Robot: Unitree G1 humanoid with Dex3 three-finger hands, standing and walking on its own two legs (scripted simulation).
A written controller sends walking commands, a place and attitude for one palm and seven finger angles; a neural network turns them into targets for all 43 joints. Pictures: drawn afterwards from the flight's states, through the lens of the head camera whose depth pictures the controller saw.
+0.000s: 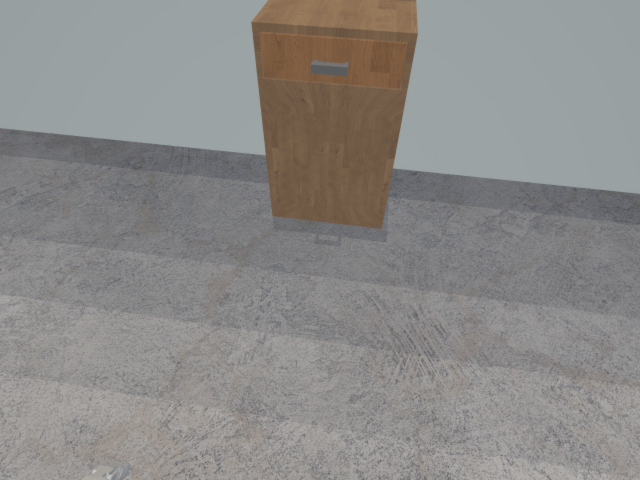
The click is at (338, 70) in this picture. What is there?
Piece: drawer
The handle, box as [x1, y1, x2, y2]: [311, 59, 348, 75]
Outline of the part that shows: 311,63 311,72 313,73 337,75 347,74 348,61 345,61 344,64 319,62 317,59 315,59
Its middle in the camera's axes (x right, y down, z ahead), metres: +0.03 -0.54 +1.21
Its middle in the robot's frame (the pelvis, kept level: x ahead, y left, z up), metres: +1.27 +0.04 -0.04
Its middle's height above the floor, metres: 0.73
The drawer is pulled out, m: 0.00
